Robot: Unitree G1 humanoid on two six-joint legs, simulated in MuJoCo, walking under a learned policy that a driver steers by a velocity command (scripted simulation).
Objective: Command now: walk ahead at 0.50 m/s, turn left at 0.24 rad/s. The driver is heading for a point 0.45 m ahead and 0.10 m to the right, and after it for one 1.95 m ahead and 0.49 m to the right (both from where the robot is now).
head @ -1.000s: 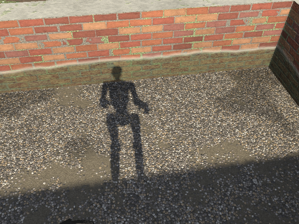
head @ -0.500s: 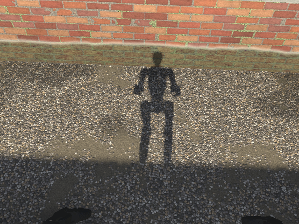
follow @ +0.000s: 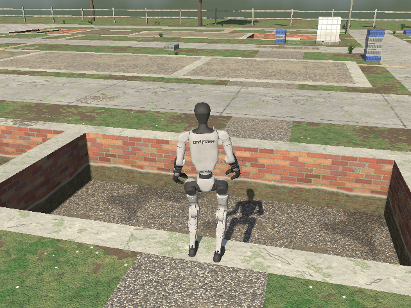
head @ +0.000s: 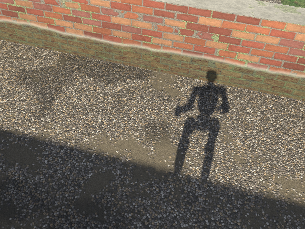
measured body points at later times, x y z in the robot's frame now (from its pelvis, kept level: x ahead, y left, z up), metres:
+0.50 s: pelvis +0.05 +0.01 +0.01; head +0.04 +0.00 +0.46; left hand +0.25 +0.21 -0.07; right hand +0.26 -0.21 -0.05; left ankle +0.07 +0.11 -0.71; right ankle +0.01 -0.08 -0.71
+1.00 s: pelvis +0.06 +0.01 +0.00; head +0.07 -0.01 +0.45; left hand +0.30 +0.17 -0.08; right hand +0.21 -0.26 -0.08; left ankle +0.07 +0.11 -0.71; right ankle +0.01 -0.08 -0.71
